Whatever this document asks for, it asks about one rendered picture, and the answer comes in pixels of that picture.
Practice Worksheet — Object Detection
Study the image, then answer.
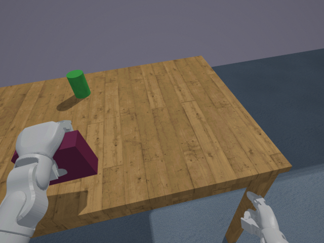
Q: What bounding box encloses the left robot hand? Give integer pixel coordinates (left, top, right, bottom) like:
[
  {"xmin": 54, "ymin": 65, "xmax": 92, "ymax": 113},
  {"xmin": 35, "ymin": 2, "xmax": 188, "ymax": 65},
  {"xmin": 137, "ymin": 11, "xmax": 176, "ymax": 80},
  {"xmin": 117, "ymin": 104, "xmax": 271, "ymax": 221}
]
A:
[{"xmin": 16, "ymin": 120, "xmax": 74, "ymax": 181}]

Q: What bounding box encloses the right robot forearm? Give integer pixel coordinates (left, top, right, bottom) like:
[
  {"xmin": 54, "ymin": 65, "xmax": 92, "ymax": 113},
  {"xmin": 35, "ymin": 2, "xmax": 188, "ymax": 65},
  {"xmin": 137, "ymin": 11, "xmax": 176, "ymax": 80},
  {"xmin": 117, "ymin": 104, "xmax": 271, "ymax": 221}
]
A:
[{"xmin": 260, "ymin": 228, "xmax": 289, "ymax": 243}]

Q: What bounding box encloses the left robot forearm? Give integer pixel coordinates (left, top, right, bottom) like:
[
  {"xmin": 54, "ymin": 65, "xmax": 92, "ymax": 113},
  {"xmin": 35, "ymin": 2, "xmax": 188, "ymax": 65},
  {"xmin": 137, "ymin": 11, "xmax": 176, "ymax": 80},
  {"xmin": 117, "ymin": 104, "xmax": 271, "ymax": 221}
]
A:
[{"xmin": 0, "ymin": 154, "xmax": 53, "ymax": 243}]

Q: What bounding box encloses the sponge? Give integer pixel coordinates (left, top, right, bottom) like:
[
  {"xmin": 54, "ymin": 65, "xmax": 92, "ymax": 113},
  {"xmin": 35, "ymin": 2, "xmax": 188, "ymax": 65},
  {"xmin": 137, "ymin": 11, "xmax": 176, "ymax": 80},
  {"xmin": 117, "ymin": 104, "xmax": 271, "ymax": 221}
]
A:
[{"xmin": 11, "ymin": 130, "xmax": 98, "ymax": 186}]

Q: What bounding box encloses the table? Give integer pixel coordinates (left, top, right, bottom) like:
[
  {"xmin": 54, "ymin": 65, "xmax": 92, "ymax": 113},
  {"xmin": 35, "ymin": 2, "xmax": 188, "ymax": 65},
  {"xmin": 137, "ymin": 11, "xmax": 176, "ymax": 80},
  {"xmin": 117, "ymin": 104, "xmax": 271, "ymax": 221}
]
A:
[{"xmin": 0, "ymin": 56, "xmax": 292, "ymax": 243}]

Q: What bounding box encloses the right robot hand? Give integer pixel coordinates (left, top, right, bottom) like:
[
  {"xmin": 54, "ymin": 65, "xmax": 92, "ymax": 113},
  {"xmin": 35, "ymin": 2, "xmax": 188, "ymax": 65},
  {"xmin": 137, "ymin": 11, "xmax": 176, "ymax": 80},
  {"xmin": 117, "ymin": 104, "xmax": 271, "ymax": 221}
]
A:
[{"xmin": 241, "ymin": 191, "xmax": 279, "ymax": 237}]

